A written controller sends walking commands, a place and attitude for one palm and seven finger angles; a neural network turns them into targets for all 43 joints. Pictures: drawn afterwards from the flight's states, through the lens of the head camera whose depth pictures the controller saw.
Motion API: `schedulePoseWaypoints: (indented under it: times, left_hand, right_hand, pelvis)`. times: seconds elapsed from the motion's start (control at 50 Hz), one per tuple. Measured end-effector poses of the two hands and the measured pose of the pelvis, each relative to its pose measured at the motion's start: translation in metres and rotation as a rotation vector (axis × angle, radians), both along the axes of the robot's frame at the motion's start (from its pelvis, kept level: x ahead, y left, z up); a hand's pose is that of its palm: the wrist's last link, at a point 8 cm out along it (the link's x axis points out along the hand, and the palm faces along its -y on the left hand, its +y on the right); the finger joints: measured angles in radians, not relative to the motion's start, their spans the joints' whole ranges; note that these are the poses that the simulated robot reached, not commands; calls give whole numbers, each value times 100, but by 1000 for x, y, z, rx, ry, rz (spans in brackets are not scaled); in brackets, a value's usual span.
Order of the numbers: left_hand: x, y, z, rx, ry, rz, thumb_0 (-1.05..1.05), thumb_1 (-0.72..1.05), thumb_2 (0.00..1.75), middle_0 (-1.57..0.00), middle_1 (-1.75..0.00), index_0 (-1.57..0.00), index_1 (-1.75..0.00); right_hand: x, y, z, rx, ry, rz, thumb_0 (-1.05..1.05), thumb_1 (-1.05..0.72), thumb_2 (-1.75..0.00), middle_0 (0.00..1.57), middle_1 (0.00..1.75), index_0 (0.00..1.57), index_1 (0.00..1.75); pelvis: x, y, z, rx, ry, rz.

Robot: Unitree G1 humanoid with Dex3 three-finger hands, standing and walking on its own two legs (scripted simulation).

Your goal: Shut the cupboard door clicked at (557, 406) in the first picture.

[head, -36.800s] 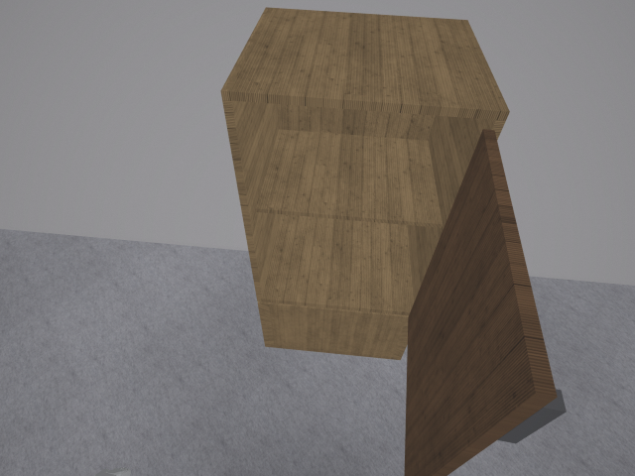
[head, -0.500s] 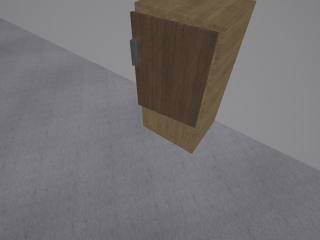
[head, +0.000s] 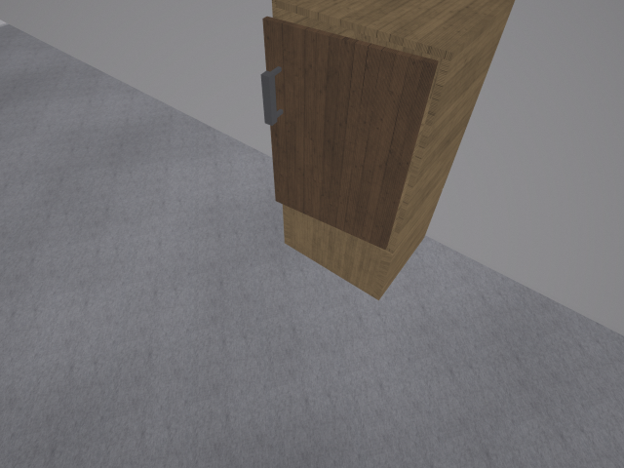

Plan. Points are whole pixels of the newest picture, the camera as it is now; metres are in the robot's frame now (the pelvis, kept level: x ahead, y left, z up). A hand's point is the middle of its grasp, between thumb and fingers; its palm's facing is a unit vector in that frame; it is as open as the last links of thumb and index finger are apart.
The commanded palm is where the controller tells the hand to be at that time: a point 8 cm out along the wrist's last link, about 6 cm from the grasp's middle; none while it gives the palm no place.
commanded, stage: walk to a spot facing it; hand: left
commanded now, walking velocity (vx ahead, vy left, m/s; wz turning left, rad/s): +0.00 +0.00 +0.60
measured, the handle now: (274, 95) +0.97 +0.14 -0.03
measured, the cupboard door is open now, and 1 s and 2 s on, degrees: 6 6 6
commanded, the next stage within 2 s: none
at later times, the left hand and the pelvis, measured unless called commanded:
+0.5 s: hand out of the picture +0.05 +0.25 -0.16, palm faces +0.29 -0.92 -0.28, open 7.3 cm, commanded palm none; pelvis +0.00 +0.01 +0.00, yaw +18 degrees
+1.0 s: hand out of the picture -0.09 +0.14 -0.17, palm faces +0.64 -0.72 -0.26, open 7.3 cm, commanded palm none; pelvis +0.02 -0.03 -0.01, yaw +40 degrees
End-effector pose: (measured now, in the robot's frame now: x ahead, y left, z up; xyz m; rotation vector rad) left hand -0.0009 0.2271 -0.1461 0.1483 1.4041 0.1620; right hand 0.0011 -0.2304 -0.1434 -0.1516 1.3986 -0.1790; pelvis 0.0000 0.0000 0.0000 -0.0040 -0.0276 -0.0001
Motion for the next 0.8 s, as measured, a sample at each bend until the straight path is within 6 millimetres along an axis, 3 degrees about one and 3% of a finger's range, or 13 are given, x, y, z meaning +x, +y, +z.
schedulePoseWaypoints:
  times: [0.1,0.22,0.34,0.46,0.6,0.7,0.8]
  left_hand:
    - [-2,9,-12,-1,-28,62,0,91,90,-21,-30,-21,-30]
    - [-2,36,-30,-1,-52,137,0,91,90,-21,-30,-21,-30]
    - [12,61,-6,46,-104,161,1,91,90,-20,-30,-20,-30]
    - [26,70,17,103,-200,203,1,91,90,-20,-30,-20,-30]
    - [24,45,28,153,-261,276,0,91,90,-20,-30,-20,-30]
    - [-11,12,31,177,-213,348,0,91,90,-20,-30,-20,-30]
    - [-45,-18,31,151,-130,441,1,91,90,-21,-30,-21,-30]
  right_hand:
    - [4,4,-6,-11,44,39,1,-91,-90,20,30,20,30]
    - [34,14,-9,-48,7,126,1,-91,-90,20,30,20,30]
    - [59,23,5,-48,-28,211,1,-90,-90,20,30,20,30]
    - [92,18,12,-39,-58,295,1,-90,-90,21,30,20,30]
    - [136,-8,2,-22,-96,381,1,-90,-90,21,30,20,30]
    - [173,-20,-6,-2,-120,444,1,-90,-90,20,30,20,30]
    - [198,-14,0,22,-124,512,1,-91,-90,20,30,19,30]
  pelvis:
    - [0,7,-10,-21,-8,73]
    - [0,25,-24,-8,2,156]
    - [-6,30,-9,-22,43,212]
    - [-3,18,1,-35,72,285]
    - [4,-14,-4,-22,74,389]
    - [9,-32,-7,-1,58,459]
    - [17,-38,0,24,58,534]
